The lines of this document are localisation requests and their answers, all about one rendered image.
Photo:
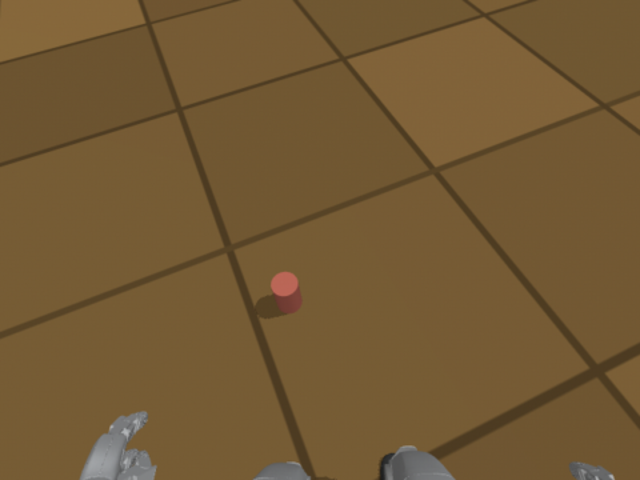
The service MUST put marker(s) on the right robot hand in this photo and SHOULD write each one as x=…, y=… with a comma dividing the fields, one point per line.
x=582, y=471

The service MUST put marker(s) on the can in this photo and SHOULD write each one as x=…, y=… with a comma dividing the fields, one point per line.
x=286, y=291

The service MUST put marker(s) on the left robot hand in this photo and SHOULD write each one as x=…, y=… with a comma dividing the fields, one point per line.
x=109, y=459

